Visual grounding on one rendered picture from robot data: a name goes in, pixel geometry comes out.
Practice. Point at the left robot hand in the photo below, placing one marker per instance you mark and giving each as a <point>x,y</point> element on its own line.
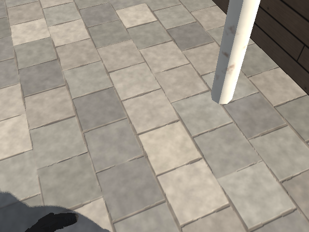
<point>51,222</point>

